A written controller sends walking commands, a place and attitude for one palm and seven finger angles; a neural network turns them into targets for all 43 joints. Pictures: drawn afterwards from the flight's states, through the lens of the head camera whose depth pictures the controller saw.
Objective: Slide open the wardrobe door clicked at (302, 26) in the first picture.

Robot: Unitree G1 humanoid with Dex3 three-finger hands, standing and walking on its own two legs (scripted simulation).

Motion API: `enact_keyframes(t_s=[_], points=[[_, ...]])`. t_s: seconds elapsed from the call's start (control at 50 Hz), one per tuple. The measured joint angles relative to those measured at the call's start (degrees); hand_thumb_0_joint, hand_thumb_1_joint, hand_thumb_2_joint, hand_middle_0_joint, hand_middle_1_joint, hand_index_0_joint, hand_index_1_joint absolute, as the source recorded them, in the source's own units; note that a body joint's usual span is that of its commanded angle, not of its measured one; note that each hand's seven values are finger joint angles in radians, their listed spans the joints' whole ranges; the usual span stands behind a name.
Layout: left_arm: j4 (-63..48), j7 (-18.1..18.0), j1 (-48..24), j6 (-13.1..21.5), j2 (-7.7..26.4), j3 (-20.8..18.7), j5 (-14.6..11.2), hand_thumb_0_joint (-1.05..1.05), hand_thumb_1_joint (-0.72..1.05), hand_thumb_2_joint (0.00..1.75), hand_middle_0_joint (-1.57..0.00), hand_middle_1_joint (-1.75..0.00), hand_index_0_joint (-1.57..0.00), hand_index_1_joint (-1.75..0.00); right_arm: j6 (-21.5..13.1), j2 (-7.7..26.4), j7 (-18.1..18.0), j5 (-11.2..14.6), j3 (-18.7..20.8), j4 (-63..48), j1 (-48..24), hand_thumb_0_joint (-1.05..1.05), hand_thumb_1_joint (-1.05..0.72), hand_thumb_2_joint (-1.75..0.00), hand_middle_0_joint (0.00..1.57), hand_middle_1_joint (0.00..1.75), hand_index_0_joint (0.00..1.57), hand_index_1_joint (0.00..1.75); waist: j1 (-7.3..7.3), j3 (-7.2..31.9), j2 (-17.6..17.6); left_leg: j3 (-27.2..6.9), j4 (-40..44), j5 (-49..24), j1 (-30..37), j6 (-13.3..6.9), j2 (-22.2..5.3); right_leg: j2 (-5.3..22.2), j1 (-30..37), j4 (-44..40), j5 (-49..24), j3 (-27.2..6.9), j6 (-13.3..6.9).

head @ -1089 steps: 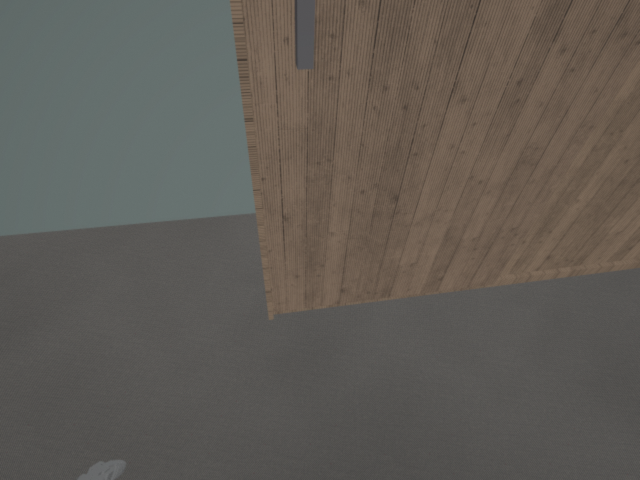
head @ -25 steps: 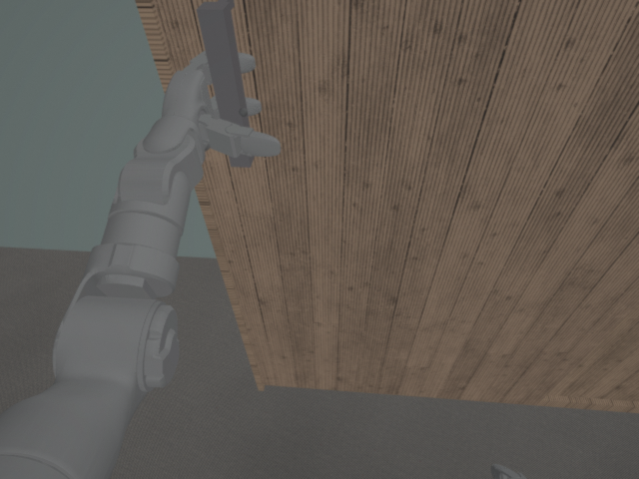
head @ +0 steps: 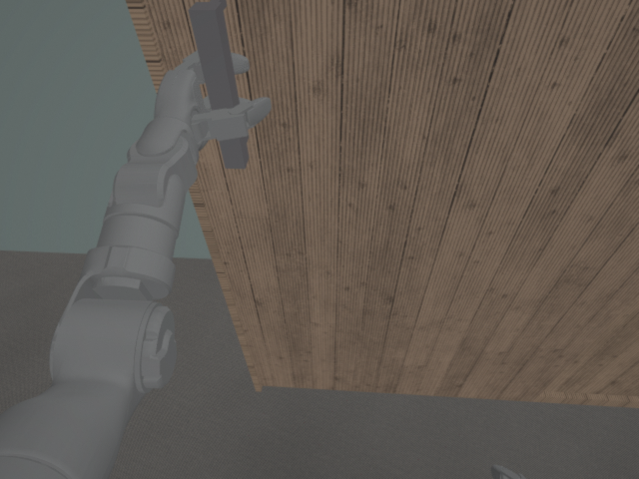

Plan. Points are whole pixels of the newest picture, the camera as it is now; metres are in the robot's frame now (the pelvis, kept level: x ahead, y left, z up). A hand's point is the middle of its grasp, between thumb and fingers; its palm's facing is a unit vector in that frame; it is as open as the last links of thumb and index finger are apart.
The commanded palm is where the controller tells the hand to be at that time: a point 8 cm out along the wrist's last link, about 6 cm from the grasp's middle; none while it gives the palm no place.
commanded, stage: grip the handle and tug to test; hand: left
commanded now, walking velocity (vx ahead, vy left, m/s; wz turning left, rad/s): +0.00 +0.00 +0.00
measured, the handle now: (228, 86) +0.51 +0.13 +0.26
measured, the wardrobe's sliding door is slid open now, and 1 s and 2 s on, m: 0.00 0.00 0.05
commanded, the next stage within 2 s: tug the door sideways, standing still in 0.90 s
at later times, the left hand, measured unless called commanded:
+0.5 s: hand (236, 110) +0.46 +0.11 +0.26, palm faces -0.02 -1.00 +0.01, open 6.0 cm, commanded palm +0.43 +0.16 +0.26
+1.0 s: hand (237, 113) +0.45 +0.11 +0.26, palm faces -0.02 -1.00 +0.01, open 6.1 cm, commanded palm +0.41 +0.16 +0.26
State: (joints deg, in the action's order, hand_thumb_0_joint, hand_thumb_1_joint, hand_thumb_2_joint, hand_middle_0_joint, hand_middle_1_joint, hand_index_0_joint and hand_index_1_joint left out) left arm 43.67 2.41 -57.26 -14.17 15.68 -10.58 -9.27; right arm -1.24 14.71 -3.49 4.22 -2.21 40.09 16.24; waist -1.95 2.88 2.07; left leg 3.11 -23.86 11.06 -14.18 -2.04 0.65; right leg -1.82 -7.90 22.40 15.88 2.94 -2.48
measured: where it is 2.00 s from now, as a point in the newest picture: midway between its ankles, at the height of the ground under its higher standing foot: outside the picture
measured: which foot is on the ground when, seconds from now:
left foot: down 0.00-1.00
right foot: down 0.00-1.00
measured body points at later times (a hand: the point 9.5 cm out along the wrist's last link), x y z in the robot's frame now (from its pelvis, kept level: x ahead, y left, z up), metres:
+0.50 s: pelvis +0.00 +0.00 +0.00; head +0.00 -0.02 +0.45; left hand +0.45 +0.16 +0.26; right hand +0.13 -0.25 -0.11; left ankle +0.02 +0.10 -0.74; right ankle -0.05 -0.09 -0.74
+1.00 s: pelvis +0.02 -0.01 +0.00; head +0.01 -0.03 +0.45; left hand +0.45 +0.16 +0.26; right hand +0.16 -0.26 -0.10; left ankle +0.02 +0.10 -0.74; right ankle -0.05 -0.09 -0.74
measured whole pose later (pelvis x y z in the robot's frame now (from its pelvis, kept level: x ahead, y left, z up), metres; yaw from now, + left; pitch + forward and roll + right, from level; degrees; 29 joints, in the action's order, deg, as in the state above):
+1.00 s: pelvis +0.02 -0.01 +0.00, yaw -2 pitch +1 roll +1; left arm 23.0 2.5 -44.3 -21.5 15.6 -13.4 -10.6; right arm 2.6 15.0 -2.8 4.6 -2.4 36.1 12.8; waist -2.0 3.7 2.5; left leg 4.7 -22.2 12.6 -10.7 -1.5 0.3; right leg -2.2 -5.2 21.1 17.0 1.0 -2.8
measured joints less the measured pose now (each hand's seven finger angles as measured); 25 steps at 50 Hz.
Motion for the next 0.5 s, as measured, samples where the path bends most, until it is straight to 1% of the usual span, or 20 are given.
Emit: enact_keyframes(t_s=[0.14, 0.38, 0.5], points=[[-1.21, -0.41, 0.37, -0.68, -0.39, 0.5, -0.3, 0.01, 0.63, 0.79, -0.42, -1.36, -0.4, -1.36, 0.04, -0.06, 0.07, 0.07, 0.04, -0.08, -0.59, 0.01, -0.9, -0.89, 0.2, 0.3, 0.2, 0.3, 0.3, 0.04, -0.13, -0.19, -0.1, 0.15, 0.12, 0.05, 0.08, 0.05, 0.19, 0.09, 0.23, 0.17, -0.03], [-2.43, -0.25, 1.34, -1.57, -0.44, 0.03, -0.31, 0.01, 0.64, 0.78, -0.39, -1.4, -0.38, -1.39, 0.78, -0.06, -0.06, 0.04, -0.12, -0.8, -1.48, 0.01, -0.9, -0.89, 0.2, 0.3, 0.2, 0.3, 0.3, 0.24, 0.0, -0.24, 0.15, 0.26, 0.64, 0.19, 0.03, -0.03, 0.72, -0.19, 0.32, 0.17, -0.17], [-1.39, 0.21, 0.39, -1.55, -0.41, 0.27, -0.33, 0.01, 0.63, 0.78, -0.4, -1.4, -0.39, -1.4, 1.09, -0.04, -0.28, 0.05, -0.22, -0.55, -1.38, 0.01, -0.9, -0.89, 0.2, 0.3, 0.2, 0.3, 0.49, 0.14, -0.2, -0.59, 0.0, 0.23, 0.41, 0.3, 0.05, -0.05, 0.62, -0.07, 0.43, 0.52, -0.27]])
